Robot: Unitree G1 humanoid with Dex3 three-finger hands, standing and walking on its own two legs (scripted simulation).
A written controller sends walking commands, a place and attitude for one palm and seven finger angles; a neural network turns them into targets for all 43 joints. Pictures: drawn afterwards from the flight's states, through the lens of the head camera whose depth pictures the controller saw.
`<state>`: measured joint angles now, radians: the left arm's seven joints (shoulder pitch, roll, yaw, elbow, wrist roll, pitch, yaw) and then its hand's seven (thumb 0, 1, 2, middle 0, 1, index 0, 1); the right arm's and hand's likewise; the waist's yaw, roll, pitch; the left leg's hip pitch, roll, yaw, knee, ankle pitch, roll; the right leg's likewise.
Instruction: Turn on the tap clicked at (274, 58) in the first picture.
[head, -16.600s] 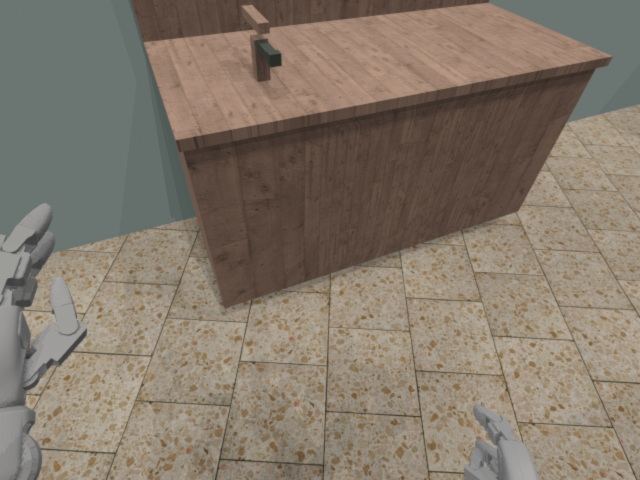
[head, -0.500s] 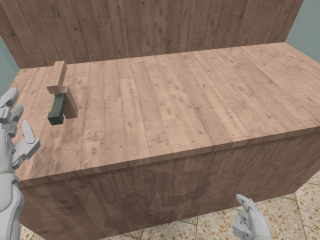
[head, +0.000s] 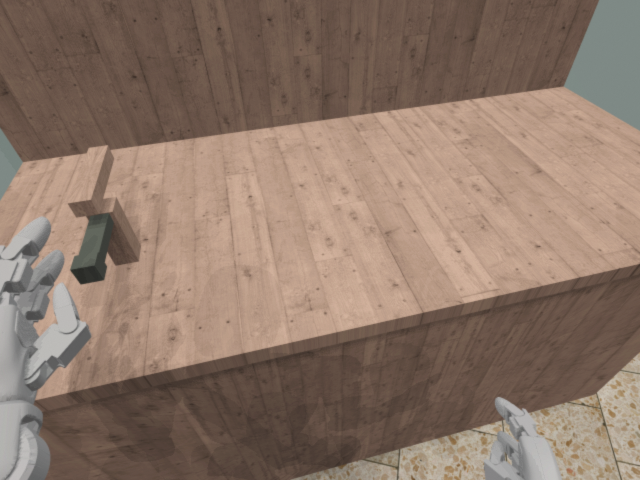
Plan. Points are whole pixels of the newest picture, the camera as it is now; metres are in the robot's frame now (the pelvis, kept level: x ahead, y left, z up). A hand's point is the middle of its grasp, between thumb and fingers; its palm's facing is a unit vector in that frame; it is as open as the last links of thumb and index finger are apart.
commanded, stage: turn the palm inward beside the body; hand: left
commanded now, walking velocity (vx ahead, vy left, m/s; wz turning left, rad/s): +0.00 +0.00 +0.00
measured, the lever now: (89, 268) +0.30 +0.34 +0.12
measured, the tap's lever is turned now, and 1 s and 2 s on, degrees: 0 0 0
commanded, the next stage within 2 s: reach beside the lever's end, fingers flat in 1.20 s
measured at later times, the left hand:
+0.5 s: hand (60, 350) +0.16 +0.25 +0.18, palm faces +0.51 -0.85 -0.14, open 7.4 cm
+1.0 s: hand (63, 360) +0.15 +0.24 +0.19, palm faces +0.52 -0.85 -0.09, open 7.4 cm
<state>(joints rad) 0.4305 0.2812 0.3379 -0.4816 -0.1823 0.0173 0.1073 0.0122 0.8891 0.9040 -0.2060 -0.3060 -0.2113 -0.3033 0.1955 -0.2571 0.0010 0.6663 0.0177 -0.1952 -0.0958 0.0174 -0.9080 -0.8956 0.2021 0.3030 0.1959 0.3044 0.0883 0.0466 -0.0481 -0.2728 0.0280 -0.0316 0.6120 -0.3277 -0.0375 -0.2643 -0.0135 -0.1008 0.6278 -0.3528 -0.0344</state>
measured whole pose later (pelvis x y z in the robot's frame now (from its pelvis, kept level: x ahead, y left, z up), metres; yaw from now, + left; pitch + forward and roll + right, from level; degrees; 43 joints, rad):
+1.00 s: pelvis -0.03 +0.01 +0.01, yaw +1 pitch -6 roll +0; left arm 0.43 0.21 0.25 -0.62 -0.23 0.27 0.23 0.01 0.89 0.90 -0.20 -0.31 -0.21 -0.30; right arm 0.13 -0.22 0.06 0.68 0.03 -0.19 -0.11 0.02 -0.91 -0.90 0.20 0.30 0.20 0.30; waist 0.09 0.07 -0.02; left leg -0.20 0.02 -0.04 0.57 -0.27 -0.03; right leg -0.17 -0.02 -0.11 0.56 -0.29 -0.03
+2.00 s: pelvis -0.03 +0.00 +0.01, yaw +0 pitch -5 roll +0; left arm 0.29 0.23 0.32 -0.38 -0.23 0.18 0.21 0.01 0.89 0.90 -0.20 -0.29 -0.20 -0.29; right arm 0.14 -0.22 0.05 0.71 0.04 -0.21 -0.11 0.02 -0.91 -0.90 0.20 0.30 0.20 0.30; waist 0.08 0.07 -0.01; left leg -0.19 0.02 -0.04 0.53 -0.25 -0.03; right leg -0.18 -0.01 -0.11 0.53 -0.27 -0.03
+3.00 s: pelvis -0.01 +0.02 +0.01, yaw +0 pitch +1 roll +0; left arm -0.05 0.36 0.52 0.20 -0.22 0.05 0.07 0.01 0.89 0.90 -0.16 -0.17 -0.16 -0.16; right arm 0.18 -0.25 0.02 0.71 0.05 -0.18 -0.12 0.02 -0.91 -0.90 0.20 0.30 0.20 0.30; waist 0.05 0.04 -0.02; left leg -0.30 0.02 -0.02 0.57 -0.29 -0.02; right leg -0.28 -0.02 -0.09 0.56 -0.30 -0.02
